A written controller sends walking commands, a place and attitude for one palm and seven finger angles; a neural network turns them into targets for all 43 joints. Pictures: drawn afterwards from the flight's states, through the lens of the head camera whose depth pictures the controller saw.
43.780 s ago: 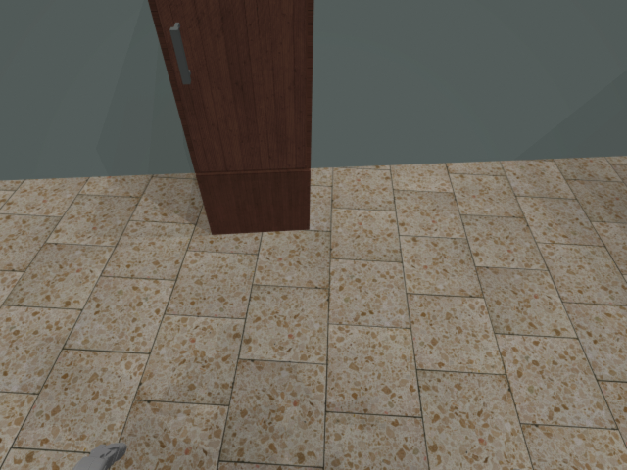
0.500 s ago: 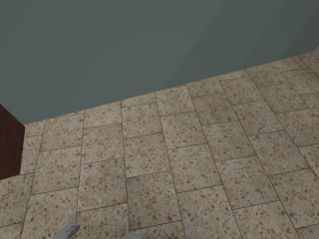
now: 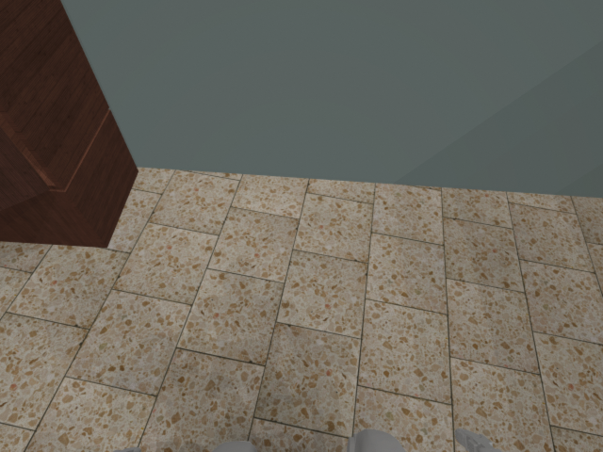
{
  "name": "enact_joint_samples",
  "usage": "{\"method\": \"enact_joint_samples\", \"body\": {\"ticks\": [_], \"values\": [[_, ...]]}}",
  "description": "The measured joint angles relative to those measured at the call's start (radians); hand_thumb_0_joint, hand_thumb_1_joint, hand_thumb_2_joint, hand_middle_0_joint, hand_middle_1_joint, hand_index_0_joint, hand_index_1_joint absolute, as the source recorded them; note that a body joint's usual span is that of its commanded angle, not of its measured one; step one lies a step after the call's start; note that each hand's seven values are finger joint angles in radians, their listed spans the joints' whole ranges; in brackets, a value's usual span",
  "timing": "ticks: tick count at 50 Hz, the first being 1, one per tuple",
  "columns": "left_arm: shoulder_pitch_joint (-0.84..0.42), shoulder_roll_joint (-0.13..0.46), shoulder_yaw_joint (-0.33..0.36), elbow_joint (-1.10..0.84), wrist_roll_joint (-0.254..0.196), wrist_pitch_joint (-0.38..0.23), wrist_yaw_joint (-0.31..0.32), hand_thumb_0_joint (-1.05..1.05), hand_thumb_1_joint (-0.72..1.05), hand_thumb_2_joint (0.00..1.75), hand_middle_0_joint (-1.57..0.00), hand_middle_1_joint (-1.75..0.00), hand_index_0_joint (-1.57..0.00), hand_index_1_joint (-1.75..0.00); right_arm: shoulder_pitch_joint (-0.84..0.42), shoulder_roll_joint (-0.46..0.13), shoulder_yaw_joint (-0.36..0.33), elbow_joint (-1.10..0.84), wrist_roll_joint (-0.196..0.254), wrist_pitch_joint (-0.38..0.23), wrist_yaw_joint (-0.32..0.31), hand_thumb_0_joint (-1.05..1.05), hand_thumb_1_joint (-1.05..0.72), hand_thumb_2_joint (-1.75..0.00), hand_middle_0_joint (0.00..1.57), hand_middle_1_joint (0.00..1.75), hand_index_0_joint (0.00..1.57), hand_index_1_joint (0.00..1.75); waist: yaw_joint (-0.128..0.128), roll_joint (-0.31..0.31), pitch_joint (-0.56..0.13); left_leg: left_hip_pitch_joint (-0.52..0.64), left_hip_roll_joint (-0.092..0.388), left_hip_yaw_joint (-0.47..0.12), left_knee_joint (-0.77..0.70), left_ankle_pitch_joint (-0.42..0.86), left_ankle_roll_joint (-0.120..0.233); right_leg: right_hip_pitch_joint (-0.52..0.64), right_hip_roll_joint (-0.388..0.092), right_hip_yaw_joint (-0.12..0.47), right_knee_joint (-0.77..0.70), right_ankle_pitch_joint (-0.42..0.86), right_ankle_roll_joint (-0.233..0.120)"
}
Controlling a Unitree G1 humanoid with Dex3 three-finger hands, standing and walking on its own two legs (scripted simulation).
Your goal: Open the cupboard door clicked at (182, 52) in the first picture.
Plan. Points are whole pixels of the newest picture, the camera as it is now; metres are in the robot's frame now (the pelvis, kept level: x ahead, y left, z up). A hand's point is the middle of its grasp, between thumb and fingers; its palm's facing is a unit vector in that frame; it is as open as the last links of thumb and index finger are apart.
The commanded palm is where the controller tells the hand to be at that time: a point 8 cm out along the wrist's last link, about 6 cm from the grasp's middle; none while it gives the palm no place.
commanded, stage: turn to face it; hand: left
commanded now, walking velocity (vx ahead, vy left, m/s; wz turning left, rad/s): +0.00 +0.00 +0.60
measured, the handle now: out of the picture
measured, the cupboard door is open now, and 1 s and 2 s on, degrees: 41 41 41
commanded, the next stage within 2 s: take the last steps up to it in 1.10 s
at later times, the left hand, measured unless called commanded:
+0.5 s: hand out of the picture +0.03 +0.16 -0.16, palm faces +0.32 -0.92 -0.22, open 7.4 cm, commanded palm none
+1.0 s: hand out of the picture +0.05 +0.20 -0.15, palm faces +0.50 -0.82 -0.28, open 7.4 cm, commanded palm none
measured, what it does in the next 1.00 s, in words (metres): steps on the spot, turning left: right foot, then left foot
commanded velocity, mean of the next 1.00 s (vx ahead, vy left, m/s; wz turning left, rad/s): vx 0.00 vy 0.00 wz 0.49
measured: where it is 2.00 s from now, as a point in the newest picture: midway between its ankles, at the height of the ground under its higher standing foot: outside the picture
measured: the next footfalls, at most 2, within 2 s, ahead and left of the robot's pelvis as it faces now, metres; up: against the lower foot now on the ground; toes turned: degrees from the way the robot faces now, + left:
right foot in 0.22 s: +0.07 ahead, -0.16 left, +0.00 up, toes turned +4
left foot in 0.56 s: +0.05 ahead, +0.09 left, +0.00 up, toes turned +26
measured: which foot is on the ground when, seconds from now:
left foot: down 0.00-0.20, up 0.22-0.54, down 0.56-0.98, up 1.00-1.00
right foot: up 0.00-0.20, down 0.22-0.56, up 0.58-0.96, down 0.98-1.00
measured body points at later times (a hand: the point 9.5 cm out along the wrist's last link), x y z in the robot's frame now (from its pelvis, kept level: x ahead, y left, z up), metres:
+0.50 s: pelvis +0.03 -0.04 +0.01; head +0.09 -0.02 +0.45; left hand +0.02 +0.21 -0.14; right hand +0.20 -0.26 -0.14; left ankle +0.00 +0.08 -0.70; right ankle +0.03 -0.16 -0.73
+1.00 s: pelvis +0.06 -0.04 +0.00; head +0.10 -0.03 +0.45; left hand +0.03 +0.24 -0.13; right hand +0.23 -0.22 -0.16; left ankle +0.01 +0.07 -0.73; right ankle +0.11 -0.15 -0.73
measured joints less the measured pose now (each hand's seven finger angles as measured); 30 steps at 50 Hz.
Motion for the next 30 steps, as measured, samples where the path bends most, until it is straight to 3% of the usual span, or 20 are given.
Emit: {"method": "enact_joint_samples", "body": {"ticks": [5,10,13,15,17,20,25,27,28,30], "values": [[-0.034,0.0,0.001,-0.033,-0.001,-0.012,-0.007,0.01,0.91,0.9,-0.2,-0.3,-0.2,-0.3,0.032,-0.004,-0.002,0.016,-0.004,0.01,0.0,0.01,-0.9,-0.89,0.21,0.3,0.21,0.3,-0.008,0.04,-0.012,0.011,-0.001,-0.062,-0.054,0.036,-0.011,0.006,0.026,0.03,-0.158,0.041,0.001],[-0.038,-0.006,-0.007,-0.062,-0.003,-0.037,-0.007,0.0,0.9,0.9,-0.2,-0.3,-0.2,-0.3,0.063,-0.009,-0.014,0.028,0.0,0.028,0.005,0.01,-0.9,-0.89,0.21,0.3,0.21,0.3,-0.021,0.064,-0.032,-0.024,-0.016,-0.121,-0.002,0.01,-0.043,0.142,0.064,0.019,-0.48,0.137,-0.01],[-0.032,-0.032,-0.019,-0.061,0.005,-0.056,0.002,0.0,0.9,0.9,-0.2,-0.3,-0.2,-0.3,0.066,-0.029,-0.031,0.04,0.008,0.04,0.007,0.01,-0.9,-0.89,0.21,0.3,0.21,0.3,-0.024,0.09,-0.026,-0.102,-0.024,-0.117,0.231,-0.171,-0.046,0.169,0.058,-0.018,-0.499,0.143,-0.055],[-0.019,-0.052,-0.029,-0.059,0.005,-0.057,0.007,0.0,0.9,0.89,-0.2,-0.3,-0.2,-0.3,0.064,-0.041,-0.038,0.049,0.006,0.047,0.011,0.01,-0.9,-0.89,0.21,0.3,0.2,0.3,-0.029,0.095,-0.021,-0.156,-0.022,-0.081,0.43,-0.207,-0.055,0.199,0.042,-0.048,-0.516,0.137,-0.064],[-0.003,-0.065,-0.035,-0.054,0.004,-0.056,0.01,0.0,0.9,0.89,-0.2,-0.3,-0.2,-0.3,0.057,-0.043,-0.038,0.055,0.007,0.052,0.015,0.01,-0.9,-0.89,0.2,0.3,0.2,0.29,-0.031,0.083,-0.018,-0.178,-0.008,-0.042,0.528,-0.198,-0.069,0.23,0.025,-0.069,-0.55,0.146,-0.064],[0.017,-0.073,-0.04,-0.045,0.005,-0.058,0.01,0.0,0.9,0.89,-0.2,-0.3,-0.2,-0.3,0.043,-0.034,-0.031,0.053,0.01,0.054,0.022,0.01,-0.9,-0.9,0.2,0.3,0.2,0.29,-0.032,0.051,-0.008,-0.158,0.016,0.003,0.467,-0.186,-0.081,0.267,-0.002,-0.104,-0.589,0.156,-0.059],[0.038,-0.066,-0.039,-0.031,0.009,-0.06,0.003,0.0,0.9,0.89,-0.2,-0.3,-0.2,-0.3,0.009,-0.022,-0.018,0.04,0.014,0.045,0.028,0.01,-0.91,-0.9,0.2,0.3,0.2,0.29,-0.013,0.01,0.012,-0.072,0.028,0.052,0.203,-0.161,-0.072,0.285,-0.038,-0.171,-0.561,0.123,-0.04],[0.051,-0.055,-0.033,-0.024,0.006,-0.057,-0.001,0.0,0.9,0.89,-0.2,-0.3,-0.2,-0.3,-0.001,-0.021,-0.013,0.027,0.012,0.036,0.03,0.01,-0.91,-0.9,0.2,0.3,0.2,0.29,-0.006,0.0,0.013,-0.022,0.021,0.067,0.077,-0.087,-0.061,0.275,-0.054,-0.197,-0.508,0.087,-0.026],[0.061,-0.048,-0.029,-0.022,0.002,-0.054,-0.003,0.0,0.9,0.89,-0.2,-0.3,-0.2,-0.3,-0.003,-0.023,-0.012,0.018,0.01,0.028,0.031,0.01,-0.9,-0.9,0.2,0.3,0.2,0.29,-0.005,0.0,0.007,-0.003,0.019,0.066,0.02,0.007,-0.036,0.256,-0.062,-0.206,-0.456,0.063,-0.019],[0.053,-0.025,-0.02,-0.006,-0.005,-0.03,-0.003,0.0,0.9,0.89,-0.2,-0.3,-0.2,-0.3,-0.016,-0.014,-0.011,0.008,0.006,0.01,0.025,0.01,-0.9,-0.9,0.2,0.3,0.2,0.29,0.0,-0.022,0.012,-0.031,0.001,0.059,0.069,0.007,0.014,0.176,-0.058,-0.136,-0.266,-0.05,-0.003]]}}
